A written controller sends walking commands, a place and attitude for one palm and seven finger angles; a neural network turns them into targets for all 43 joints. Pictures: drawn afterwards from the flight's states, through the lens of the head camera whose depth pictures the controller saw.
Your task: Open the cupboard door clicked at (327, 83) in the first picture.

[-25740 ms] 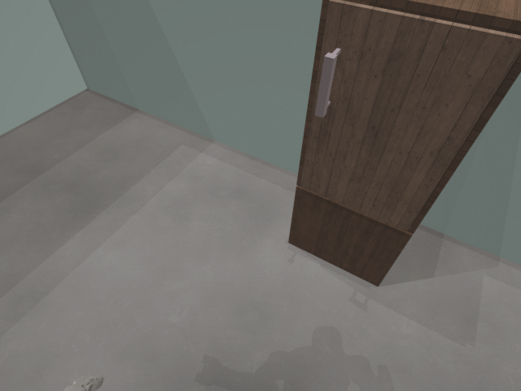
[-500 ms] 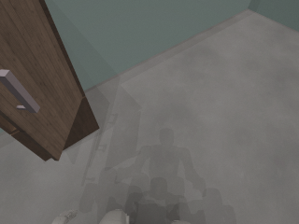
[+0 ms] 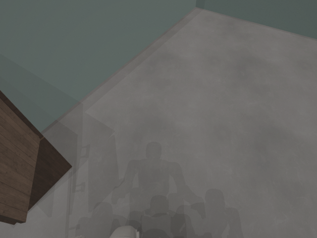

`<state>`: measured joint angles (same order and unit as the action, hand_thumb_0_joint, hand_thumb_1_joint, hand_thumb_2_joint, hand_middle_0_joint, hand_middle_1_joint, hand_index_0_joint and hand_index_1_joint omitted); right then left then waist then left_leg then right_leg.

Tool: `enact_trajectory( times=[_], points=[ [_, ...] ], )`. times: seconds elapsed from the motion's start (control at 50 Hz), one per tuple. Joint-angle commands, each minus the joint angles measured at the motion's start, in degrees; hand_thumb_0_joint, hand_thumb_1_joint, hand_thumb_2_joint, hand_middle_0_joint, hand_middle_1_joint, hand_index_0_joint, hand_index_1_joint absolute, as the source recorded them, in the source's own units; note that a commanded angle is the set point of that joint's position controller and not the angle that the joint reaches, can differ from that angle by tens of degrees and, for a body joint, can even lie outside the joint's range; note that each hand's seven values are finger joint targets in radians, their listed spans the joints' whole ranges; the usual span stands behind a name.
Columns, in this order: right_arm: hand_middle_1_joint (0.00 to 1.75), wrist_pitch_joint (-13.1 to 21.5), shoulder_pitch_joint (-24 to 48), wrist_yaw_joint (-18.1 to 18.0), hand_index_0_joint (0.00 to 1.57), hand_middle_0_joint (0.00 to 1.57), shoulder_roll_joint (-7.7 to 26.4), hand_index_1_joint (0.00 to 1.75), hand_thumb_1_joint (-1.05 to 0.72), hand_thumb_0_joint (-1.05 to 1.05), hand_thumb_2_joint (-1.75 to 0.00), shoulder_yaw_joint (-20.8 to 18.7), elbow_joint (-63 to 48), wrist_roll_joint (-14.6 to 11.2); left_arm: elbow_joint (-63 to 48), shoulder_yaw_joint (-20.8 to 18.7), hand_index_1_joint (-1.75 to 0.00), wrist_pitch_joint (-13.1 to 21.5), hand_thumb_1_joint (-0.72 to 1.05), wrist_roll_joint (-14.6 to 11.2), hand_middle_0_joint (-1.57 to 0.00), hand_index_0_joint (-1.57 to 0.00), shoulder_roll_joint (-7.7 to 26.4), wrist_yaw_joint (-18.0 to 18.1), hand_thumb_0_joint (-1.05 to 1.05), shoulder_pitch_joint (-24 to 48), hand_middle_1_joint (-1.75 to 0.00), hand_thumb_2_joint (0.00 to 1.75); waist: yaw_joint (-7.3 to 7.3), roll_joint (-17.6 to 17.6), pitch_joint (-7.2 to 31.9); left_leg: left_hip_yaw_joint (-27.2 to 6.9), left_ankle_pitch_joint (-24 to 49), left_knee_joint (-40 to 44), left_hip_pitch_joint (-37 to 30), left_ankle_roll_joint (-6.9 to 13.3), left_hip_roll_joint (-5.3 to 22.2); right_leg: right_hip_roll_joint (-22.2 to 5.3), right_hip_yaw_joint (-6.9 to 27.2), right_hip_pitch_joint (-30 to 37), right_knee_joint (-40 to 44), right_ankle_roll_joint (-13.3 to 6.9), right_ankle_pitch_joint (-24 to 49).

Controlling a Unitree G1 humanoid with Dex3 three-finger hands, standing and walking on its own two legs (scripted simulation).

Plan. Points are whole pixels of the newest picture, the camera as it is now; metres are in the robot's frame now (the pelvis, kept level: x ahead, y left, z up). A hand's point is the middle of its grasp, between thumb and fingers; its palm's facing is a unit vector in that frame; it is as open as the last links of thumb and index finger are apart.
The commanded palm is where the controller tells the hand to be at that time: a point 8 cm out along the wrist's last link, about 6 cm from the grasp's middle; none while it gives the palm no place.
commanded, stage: walk to a spot facing it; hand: left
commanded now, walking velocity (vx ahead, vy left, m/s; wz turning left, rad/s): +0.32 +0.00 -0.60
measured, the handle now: out of the picture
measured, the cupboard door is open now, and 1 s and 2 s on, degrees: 47 47 47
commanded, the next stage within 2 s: turn to face it in 1.44 s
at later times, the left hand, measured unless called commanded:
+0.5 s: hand (113, 171) +0.33 +0.18 -0.15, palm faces -0.30 -0.94 -0.17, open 7.4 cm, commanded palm none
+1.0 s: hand (158, 134) +0.49 +0.03 -0.16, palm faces -0.37 -0.90 -0.23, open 7.1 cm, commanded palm none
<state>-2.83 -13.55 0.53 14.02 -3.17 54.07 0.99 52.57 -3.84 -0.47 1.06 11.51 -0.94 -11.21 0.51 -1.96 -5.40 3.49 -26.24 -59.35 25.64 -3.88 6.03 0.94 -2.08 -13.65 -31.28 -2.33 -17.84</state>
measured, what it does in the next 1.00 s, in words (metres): walks ahead, turning right: left foot, then right foot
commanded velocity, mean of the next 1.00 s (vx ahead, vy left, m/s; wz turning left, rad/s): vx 0.36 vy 0.00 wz -0.32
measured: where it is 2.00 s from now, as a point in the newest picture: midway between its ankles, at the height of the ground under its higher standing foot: (213, 151)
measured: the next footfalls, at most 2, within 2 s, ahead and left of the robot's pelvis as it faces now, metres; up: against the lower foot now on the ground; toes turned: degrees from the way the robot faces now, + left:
left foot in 0.24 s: +0.20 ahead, +0.14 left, +0.00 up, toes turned -5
right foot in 0.68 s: +0.33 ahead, -0.17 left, +0.00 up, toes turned -29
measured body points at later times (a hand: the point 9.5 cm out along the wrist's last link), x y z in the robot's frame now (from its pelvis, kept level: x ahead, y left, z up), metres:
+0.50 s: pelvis +0.17 +0.02 +0.01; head +0.22 +0.02 +0.46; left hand +0.34 +0.23 -0.14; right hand +0.10 -0.21 -0.13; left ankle +0.16 +0.14 -0.73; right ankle +0.18 -0.13 -0.67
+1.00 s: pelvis +0.37 -0.13 +0.01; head +0.40 -0.15 +0.46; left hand +0.51 +0.08 -0.14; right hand +0.33 -0.36 -0.14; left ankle +0.52 -0.02 -0.68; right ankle +0.29 -0.15 -0.73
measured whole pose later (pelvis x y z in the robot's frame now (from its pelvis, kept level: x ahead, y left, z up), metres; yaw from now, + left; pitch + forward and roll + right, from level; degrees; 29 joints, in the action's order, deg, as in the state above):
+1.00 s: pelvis +0.37 -0.13 +0.01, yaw -25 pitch +1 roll +0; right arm 1.1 -10.6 1.2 9.6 -2.8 57.6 1.2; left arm 59.9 -3.9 4.5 0.3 11.1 0.0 -14.4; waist 0.9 -0.4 -3.5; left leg 3.7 -11.5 -49.2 33.1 -3.1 7.5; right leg 4.1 -5.1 -4.0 -18.3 -5.7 -15.4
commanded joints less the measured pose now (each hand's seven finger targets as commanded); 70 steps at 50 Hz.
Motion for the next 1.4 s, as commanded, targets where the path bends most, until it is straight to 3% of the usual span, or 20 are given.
enact_trajectory(
  times=[0.0,0.12,0.18,0.2,0.22,0.24,0.36,0.56,0.62,0.64,0.66,0.7,0.78,1.04,1.12,1.14,1.16,1.18,1.26,1.38],
  points=[
    [0.3,2.91,6.42,0.29,0.2,0.2,3.81,0.3,-0.9,0.0,-0.9,-1.66,-7.29,0.21,-1.7,-2.78,-0.3,2.51,0.9,0.28,-0.2,-0.2,11.42,0.79,0.0,-3.69,-0.3,0.9,-1.91,9.99,1.86,-1.27,6.18,3.58,8.9,-0.55,-0.15,-14.0,18.79,5.39,18.67,-9.1,-1.36],
    [0.3,4.69,8.43,0.38,0.2,0.2,3.22,0.3,-0.9,0.0,-0.9,-1.48,-8.78,-0.11,-0.35,-3.17,-0.3,2.75,0.9,0.37,-0.2,-0.2,12.35,-0.01,0.0,-4.97,-0.3,0.9,-2.19,10.17,1.35,-0.42,7.55,17.9,0.69,0.25,-3.43,-12.68,20.44,3.1,17.11,-8.95,-2.32],
    [0.3,6.09,-1.29,-0.8,0.2,0.2,5.24,0.3,-0.9,0.0,-0.9,-1.63,-5.57,-0.09,-0.93,-3.11,-0.3,2.52,0.9,0.03,-0.2,-0.2,10.64,-0.12,0.0,-1.48,-0.3,0.9,2.86,5.65,4.03,0.42,11.98,31.67,-19.42,0.97,-4.28,-7.97,16.85,-6.43,8.22,-5.46,-0.37],
    [0.3,6.7,-8.98,-1.72,0.2,0.2,9.77,0.3,-0.9,0.0,-0.9,-2.58,-3.22,0.49,-1.56,-2.42,-0.3,2.52,0.9,-0.25,-0.2,-0.2,7.59,-0.5,0.0,-1.67,-0.3,0.9,6.18,-4.3,8.03,-9.73,2.96,36.66,-31.49,3.77,3.55,-2.56,12.37,-14.51,-4.98,-2.88,-1.01],
    [0.3,7.0,-17.41,-2.22,0.2,0.2,16.18,0.3,-0.9,0.0,-0.9,-3.77,-1.89,1.91,-2.91,-1.55,-0.3,2.54,0.9,-0.71,-0.2,-0.2,4.02,-1.07,0.0,-3.01,-0.3,0.9,8.34,-19.98,13.33,-31.96,-5.65,44.34,-38.85,10.49,21.52,4.33,1.62,-25.15,-26.73,0.68,-17.51],
    [0.3,6.43,-17.59,-2.45,0.2,0.2,15.56,0.3,-0.9,0.0,-0.9,-3.1,-2.42,1.48,-4.64,-1.54,-0.3,3.06,0.9,-0.09,-0.2,-0.2,5.98,-1.28,0.0,0.97,-0.3,0.9,8.22,-11.55,9.87,-37.62,-7.98,46.93,-34.37,14.93,25.44,-0.27,5.89,-29.35,-35.41,0.06,-15.96],
    [0.3,7.92,-9.01,-2.33,0.2,0.2,5.17,0.3,-0.9,0.0,-0.9,-0.13,-2.17,0.7,-1.85,-0.95,-0.3,1.34,0.9,0.81,-0.2,-0.2,2.42,-2.9,0.0,1.8,-0.3,0.9,0.85,-7.27,4.79,-4.43,25.37,45.78,-23.97,8.9,12.78,-6.58,2.04,-27.0,-35.94,2.57,2.69],
    [0.3,6.65,-15.27,-1.53,0.2,0.2,4.95,0.3,-0.9,0.0,-0.9,0.23,2.97,1.44,-4.76,0.18,-0.3,1.13,0.9,0.81,-0.2,-0.2,2.04,-2.58,0.0,14.41,-0.3,0.9,2.54,-5.57,-0.18,5.76,34.0,45.19,-21.98,8.64,13.44,-3.49,-5.3,-14.5,-8.34,-0.2,5.21],
    [0.3,6.36,-12.45,-1.55,0.2,0.2,6.45,0.3,-0.9,0.0,-0.9,0.34,3.32,0.64,0.06,-0.97,-0.3,2.3,0.9,0.71,-0.2,-0.2,5.34,-1.67,0.0,-1.46,-0.3,0.9,-5.94,-2.17,8.32,9.34,50.77,24.37,-17.56,5.81,10.69,0.35,-6.62,11.03,-0.41,-3.46,5.52],
    [0.3,6.53,-11.04,-0.73,0.2,0.2,4.49,0.3,-0.9,0.0,-0.9,0.64,2.21,-0.4,3.3,-2.55,-0.3,3.01,0.9,1.07,-0.2,-0.2,10.91,-0.72,0.0,-12.0,-0.3,0.9,-10.48,7.03,14.77,12.62,38.29,8.14,-3.37,3.64,6.07,-9.13,4.81,28.58,2.66,-7.07,1.26],
    [0.3,6.7,-10.51,-1.09,0.2,0.2,0.71,0.3,-0.9,0.0,-0.9,0.95,0.1,-1.16,4.84,-3.98,-0.3,2.9,0.9,0.19,-0.2,-0.2,16.66,0.15,0.0,-17.76,-0.3,0.9,-10.95,18.89,19.44,9.59,-8.99,-11.68,12.54,0.91,-3.06,-26.4,31.91,37.71,10.76,-13.78,6.51],
    [0.3,6.29,-3.99,-1.05,0.2,0.2,2.39,0.3,-0.9,0.0,-0.9,-0.24,0.04,-0.75,2.57,-2.8,-0.3,2.45,0.9,-0.92,-0.2,-0.2,13.84,1.01,0.0,-8.67,-0.3,0.9,-7.01,10.82,9.21,-1.7,-0.18,-18.88,16.9,2.17,2.16,-24.2,27.31,21.5,16.47,-12.61,1.12],
    [0.3,3.94,-10.05,-0.6,0.2,0.2,-1.49,0.3,-0.9,0.0,-0.9,0.12,4.61,0.6,1.53,-0.61,-0.3,3.96,0.9,-0.27,-0.2,-0.2,6.2,1.04,0.0,0.31,-0.3,0.9,1.36,8.02,3.13,-0.35,8.53,-2.92,4.24,0.79,3.88,-15.17,8.13,1.7,20.38,-7.96,9.56],
    [0.3,5.22,11.92,1.29,0.2,0.2,-0.75,0.3,-0.9,0.0,-0.9,-0.04,-1.7,-0.09,9.3,0.41,-0.3,5.99,0.9,-0.21,-0.2,-0.2,5.64,1.65,0.0,-12.32,-0.3,0.9,-2.09,7.52,-0.16,1.54,15.04,18.14,9.96,2.94,-0.42,-15.57,7.77,17.68,17.02,-7.42,35.54],
    [0.3,6.02,-1.23,-0.08,0.2,0.2,1.83,0.3,-0.9,0.0,-0.9,-0.62,2.65,0.59,9.48,0.12,-0.3,5.96,0.9,-0.44,-0.2,-0.2,7.03,1.82,0.0,-10.31,-0.3,0.9,5.68,5.81,5.33,5.54,16.99,28.19,-15.45,6.46,-6.06,-12.35,2.41,10.43,-1.21,-4.1,52.03],
    [0.3,6.23,-10.24,-0.64,0.2,0.2,6.32,0.3,-0.9,0.0,-0.9,-1.68,4.98,1.24,8.64,0.15,-0.3,5.89,0.9,-0.66,-0.2,-0.2,5.88,1.57,0.0,-10.49,-0.3,0.9,8.9,-0.59,11.03,-5.02,18.95,29.58,-30.95,10.08,1.67,-8.4,0.75,-1.37,-15.09,-1.64,37.82],
    [0.3,6.41,-16.66,-1.19,0.2,0.2,12.13,0.3,-0.9,0.0,-0.9,-2.96,6.03,2.01,7.39,0.69,-0.3,5.8,0.9,-1.38,-0.2,-0.2,2.8,0.82,0.0,-14.14,-0.3,0.9,8.68,-14.01,18.32,-28.08,20.06,35.51,-42.83,18.24,19.15,0.07,-2.98,-15.34,-37.65,0.23,-2.52],
    [0.3,5.71,-16.63,-1.4,0.2,0.2,12.51,0.3,-0.9,0.0,-0.9,-2.69,5.66,0.79,5.31,0.51,-0.3,6.1,0.9,-0.88,-0.2,-0.2,3.96,0.97,0.0,-9.18,-0.3,0.9,8.32,-6.96,14.73,-34.49,19.24,40.87,-36.5,21.06,22.82,0.1,2.57,-20.02,-46.81,-0.62,-12.91],
    [0.3,7.45,-3.76,-1.76,0.2,0.2,2.99,0.3,-0.9,0.0,-0.9,-0.58,2.35,0.69,5.98,0.17,-0.3,3.51,0.9,0.82,-0.2,-0.2,0.64,-0.39,0.0,-7.16,-0.3,0.9,0.54,-2.99,1.4,-16.43,7.26,49.26,-12.96,12.99,14.3,-7.37,4.35,-22.04,-44.58,1.22,0.83],
    [0.3,7.66,-7.27,-1.2,0.2,0.2,2.43,0.3,-0.9,0.0,-0.9,-0.4,4.63,0.26,4.48,0.28,-0.3,1.92,0.9,0.68,-0.2,-0.2,-1.7,-0.94,0.0,-3.36,-0.3,0.9,-0.6,-3.14,1.3,0.33,19.35,50.53,-11.89,11.22,8.74,-7.99,-0.95,-15.66,-19.67,2.53,8.3]
  ],
)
